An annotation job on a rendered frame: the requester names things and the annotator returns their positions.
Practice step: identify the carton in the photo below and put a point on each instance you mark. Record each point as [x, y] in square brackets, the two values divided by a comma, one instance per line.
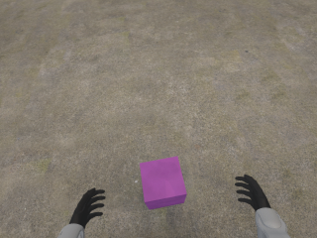
[162, 183]

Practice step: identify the robot right hand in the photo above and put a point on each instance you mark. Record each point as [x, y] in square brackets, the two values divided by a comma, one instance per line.
[257, 197]

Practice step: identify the right robot forearm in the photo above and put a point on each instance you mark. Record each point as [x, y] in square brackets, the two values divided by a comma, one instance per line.
[269, 224]

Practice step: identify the robot left hand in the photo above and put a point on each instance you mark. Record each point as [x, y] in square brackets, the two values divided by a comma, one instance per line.
[81, 214]

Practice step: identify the left robot forearm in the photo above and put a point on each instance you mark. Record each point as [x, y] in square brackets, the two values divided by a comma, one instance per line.
[72, 230]

